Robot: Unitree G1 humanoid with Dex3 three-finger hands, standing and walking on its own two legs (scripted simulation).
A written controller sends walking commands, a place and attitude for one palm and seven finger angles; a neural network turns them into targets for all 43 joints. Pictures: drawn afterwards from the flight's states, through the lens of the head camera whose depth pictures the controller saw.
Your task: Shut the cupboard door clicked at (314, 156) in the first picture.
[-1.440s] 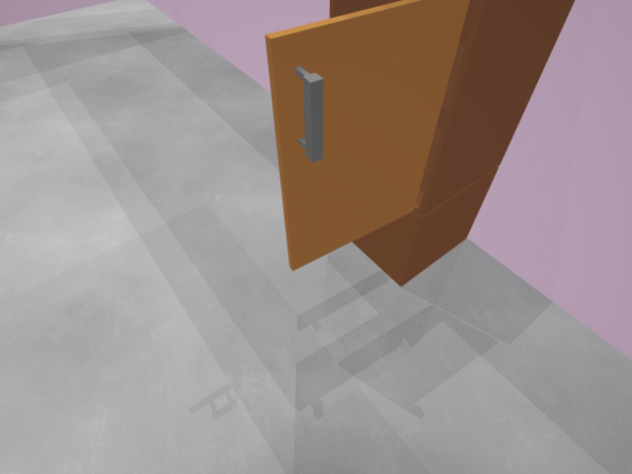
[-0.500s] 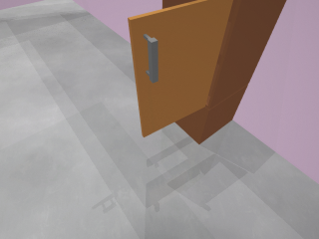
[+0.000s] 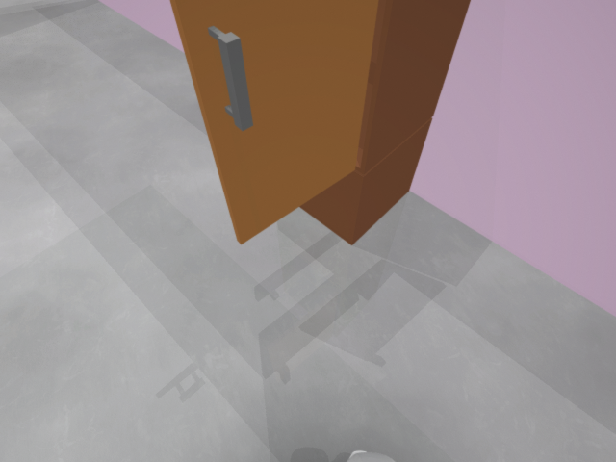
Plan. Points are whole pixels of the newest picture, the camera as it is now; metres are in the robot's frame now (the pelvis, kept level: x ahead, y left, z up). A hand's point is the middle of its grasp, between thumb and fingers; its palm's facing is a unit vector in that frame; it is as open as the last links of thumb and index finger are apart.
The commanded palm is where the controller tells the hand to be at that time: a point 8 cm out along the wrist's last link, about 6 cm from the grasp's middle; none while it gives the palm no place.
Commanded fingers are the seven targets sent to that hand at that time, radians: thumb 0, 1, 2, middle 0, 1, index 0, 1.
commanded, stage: walk to a spot facing it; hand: left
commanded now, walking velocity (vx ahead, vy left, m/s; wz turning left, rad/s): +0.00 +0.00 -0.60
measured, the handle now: (230, 80) +0.64 +0.17 +0.13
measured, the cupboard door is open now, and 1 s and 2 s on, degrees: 84 84 84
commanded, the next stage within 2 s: none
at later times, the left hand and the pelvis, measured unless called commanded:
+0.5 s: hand out of the picture +0.10 +0.18 -0.16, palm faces -0.22 -0.95 -0.24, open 7.4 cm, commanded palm none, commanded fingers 0.00 0.90 0.90 -0.20 -0.30 -0.20 -0.30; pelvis +0.01 -0.01 +0.01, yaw -17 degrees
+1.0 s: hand (269, 378) +0.25 +0.09 -0.16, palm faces -0.58 -0.76 -0.28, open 7.4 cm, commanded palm none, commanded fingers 0.00 0.90 0.90 -0.20 -0.30 -0.20 -0.30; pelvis +0.04 -0.03 +0.00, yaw -36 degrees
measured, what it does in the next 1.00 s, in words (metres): steps on the spot, turning right: left foot, then right foot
